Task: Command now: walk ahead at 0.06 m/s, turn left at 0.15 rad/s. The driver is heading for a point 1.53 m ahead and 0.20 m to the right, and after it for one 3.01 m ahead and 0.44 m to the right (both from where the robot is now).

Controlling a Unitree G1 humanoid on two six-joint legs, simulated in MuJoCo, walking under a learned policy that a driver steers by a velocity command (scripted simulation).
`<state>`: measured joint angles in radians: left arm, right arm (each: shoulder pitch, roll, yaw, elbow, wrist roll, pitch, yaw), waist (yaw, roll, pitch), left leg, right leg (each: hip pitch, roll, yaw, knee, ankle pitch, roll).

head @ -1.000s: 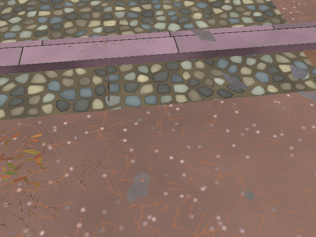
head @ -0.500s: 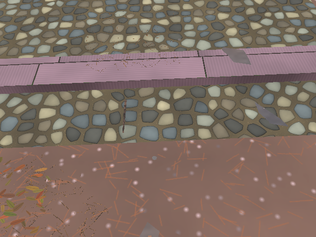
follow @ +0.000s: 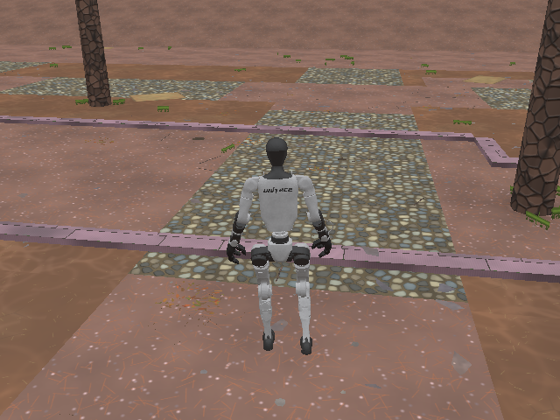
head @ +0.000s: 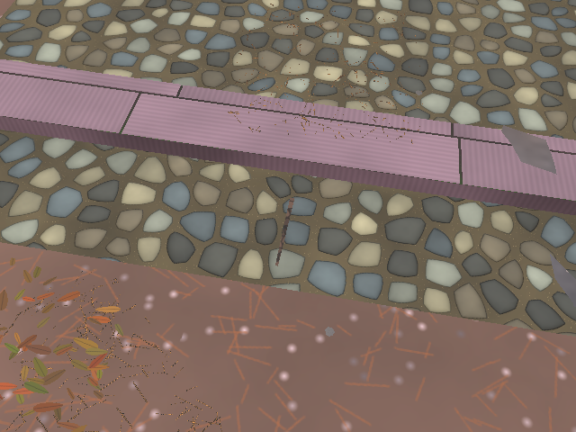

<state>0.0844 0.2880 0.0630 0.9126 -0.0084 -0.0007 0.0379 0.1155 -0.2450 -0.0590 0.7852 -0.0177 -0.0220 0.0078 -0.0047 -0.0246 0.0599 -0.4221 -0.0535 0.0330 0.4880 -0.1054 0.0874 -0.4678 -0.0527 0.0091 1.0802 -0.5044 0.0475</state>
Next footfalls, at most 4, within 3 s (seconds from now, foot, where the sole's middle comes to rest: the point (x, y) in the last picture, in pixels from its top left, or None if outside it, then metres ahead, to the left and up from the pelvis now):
0.20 right None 0.07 -0.16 -0.77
2.92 right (351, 382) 0.54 -0.15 -0.77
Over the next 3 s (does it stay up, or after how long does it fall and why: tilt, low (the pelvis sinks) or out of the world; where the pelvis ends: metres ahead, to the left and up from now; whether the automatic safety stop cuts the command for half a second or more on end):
stays up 0.39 -0.06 -0.01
